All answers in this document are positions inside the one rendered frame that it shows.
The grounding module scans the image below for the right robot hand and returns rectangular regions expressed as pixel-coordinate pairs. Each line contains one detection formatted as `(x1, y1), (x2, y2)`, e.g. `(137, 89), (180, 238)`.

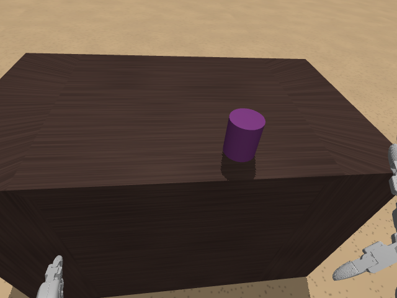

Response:
(332, 143), (397, 281)

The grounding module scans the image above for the can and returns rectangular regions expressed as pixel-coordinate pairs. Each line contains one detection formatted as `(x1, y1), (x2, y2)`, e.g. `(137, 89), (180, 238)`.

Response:
(223, 108), (265, 162)

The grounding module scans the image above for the left robot hand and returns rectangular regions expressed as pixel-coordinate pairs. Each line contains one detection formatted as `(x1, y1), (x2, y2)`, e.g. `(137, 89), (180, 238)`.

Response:
(36, 255), (64, 298)

